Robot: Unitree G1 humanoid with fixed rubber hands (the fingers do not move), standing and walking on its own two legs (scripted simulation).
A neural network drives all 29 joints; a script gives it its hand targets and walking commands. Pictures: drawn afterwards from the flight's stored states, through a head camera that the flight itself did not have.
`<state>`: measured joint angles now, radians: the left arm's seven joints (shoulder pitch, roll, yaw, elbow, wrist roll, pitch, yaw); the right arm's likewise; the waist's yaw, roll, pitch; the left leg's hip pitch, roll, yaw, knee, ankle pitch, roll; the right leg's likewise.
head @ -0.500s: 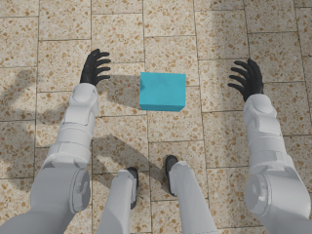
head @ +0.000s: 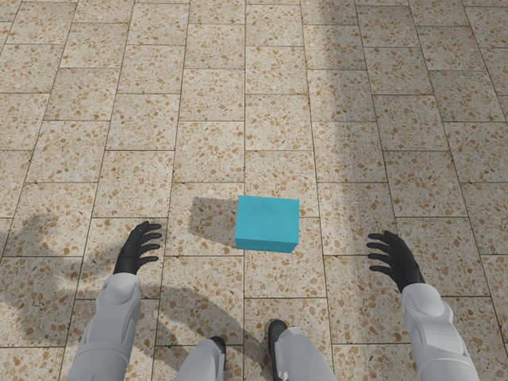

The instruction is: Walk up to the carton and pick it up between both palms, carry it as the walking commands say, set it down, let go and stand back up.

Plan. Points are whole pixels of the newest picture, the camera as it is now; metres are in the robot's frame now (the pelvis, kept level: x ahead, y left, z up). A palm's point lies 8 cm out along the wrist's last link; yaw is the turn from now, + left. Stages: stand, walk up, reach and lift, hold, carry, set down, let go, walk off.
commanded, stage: let go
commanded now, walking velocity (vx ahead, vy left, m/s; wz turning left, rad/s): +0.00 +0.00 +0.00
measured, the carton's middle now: (266, 225) +0.50 -0.06 -0.64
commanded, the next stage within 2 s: stand in 0.76 s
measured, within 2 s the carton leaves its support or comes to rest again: neither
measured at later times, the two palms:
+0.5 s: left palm (63, 330) +0.21 +0.25 -0.02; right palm (402, 332) +0.19 -0.21 -0.04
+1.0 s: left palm (47, 363) +0.16 +0.29 -0.06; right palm (441, 350) +0.16 -0.26 -0.05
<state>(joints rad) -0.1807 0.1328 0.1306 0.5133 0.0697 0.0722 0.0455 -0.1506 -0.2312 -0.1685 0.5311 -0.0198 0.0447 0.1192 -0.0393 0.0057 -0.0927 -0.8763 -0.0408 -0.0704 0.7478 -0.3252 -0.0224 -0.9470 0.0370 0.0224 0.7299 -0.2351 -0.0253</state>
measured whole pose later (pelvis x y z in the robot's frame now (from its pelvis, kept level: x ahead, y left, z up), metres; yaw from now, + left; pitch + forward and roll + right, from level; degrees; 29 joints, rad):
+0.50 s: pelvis +0.03 +0.03 +0.04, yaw -1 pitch -2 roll -1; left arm 0.20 0.20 0.04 0.44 0.01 0.08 -0.06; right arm 0.23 -0.22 -0.03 0.43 -0.01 0.09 0.07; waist -0.01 0.04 0.10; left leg -0.13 -0.02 -0.05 0.50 -0.33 0.02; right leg -0.19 0.04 0.04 0.46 -0.23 0.00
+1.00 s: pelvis +0.06 +0.02 +0.03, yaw -4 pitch +2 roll -1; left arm 0.35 0.28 0.04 0.70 0.03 -0.05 0.01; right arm 0.27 -0.31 -0.05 0.63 -0.04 -0.02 -0.03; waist 0.00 0.03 -0.03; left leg -0.19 0.01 0.02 0.55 -0.40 0.01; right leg -0.29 0.06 0.07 0.55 -0.30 0.00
